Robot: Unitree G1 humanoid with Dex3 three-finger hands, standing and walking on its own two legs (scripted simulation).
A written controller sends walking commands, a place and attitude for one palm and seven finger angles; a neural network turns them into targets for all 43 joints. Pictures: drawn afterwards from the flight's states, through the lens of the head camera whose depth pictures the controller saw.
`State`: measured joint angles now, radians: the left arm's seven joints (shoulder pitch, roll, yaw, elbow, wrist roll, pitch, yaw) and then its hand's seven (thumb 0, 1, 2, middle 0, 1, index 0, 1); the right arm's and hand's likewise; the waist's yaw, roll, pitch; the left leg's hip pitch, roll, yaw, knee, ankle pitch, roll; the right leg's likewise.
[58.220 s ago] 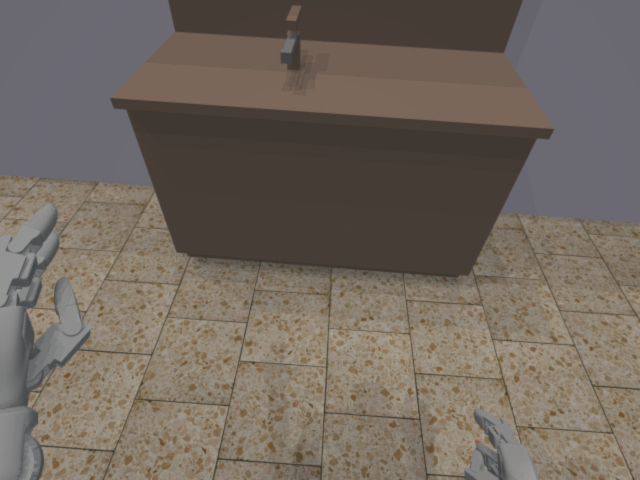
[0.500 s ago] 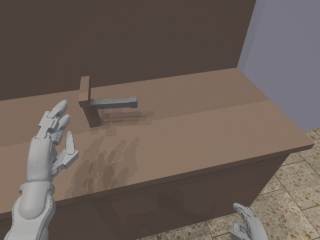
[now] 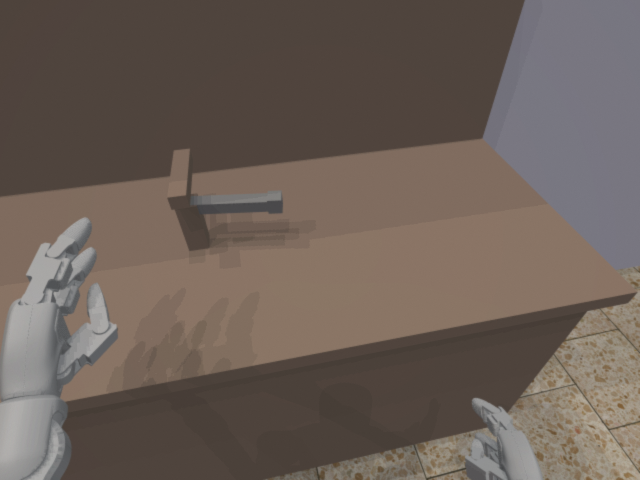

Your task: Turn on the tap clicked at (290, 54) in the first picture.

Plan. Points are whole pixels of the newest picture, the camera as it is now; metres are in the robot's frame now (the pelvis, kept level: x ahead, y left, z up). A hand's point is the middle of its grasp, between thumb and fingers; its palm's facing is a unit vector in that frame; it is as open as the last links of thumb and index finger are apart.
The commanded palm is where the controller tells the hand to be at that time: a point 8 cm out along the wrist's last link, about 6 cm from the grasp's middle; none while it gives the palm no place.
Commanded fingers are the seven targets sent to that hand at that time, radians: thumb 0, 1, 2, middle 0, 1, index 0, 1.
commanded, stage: step back with the hand held close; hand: left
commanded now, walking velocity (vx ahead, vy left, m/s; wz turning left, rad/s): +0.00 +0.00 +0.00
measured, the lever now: (275, 202) +0.53 +0.15 +0.06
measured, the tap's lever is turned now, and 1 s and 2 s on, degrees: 81 81 81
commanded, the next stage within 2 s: stop stepping back and stand still in 1.46 s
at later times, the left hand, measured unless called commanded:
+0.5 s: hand (102, 358) +0.18 +0.23 +0.15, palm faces +0.30 -0.85 -0.44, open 7.4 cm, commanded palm +0.13 +0.28 +0.17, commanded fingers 0.00 0.90 0.90 -0.20 -0.30 -0.20 -0.30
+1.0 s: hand (65, 403) +0.13 +0.24 +0.15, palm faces +0.35 -0.85 -0.40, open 7.4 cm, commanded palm +0.08 +0.29 +0.17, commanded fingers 0.00 0.90 0.90 -0.20 -0.30 -0.20 -0.30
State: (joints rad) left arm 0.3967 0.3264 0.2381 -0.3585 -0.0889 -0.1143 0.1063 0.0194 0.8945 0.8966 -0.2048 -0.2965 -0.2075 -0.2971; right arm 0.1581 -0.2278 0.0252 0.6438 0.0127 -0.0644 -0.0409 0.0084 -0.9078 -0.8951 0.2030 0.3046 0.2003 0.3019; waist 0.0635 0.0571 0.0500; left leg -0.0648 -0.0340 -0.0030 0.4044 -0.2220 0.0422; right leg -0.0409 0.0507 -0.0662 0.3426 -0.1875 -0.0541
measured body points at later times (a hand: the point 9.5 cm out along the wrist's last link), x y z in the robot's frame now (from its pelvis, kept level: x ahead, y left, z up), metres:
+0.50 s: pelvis -0.04 +0.01 -0.01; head -0.02 +0.00 +0.44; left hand +0.15 +0.28 +0.17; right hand +0.14 -0.24 -0.09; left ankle +0.01 +0.09 -0.74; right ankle +0.01 -0.08 -0.74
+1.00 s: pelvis -0.08 +0.01 -0.02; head -0.05 +0.02 +0.43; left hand +0.11 +0.29 +0.17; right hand +0.11 -0.21 -0.10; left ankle +0.01 +0.09 -0.74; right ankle -0.05 -0.09 -0.74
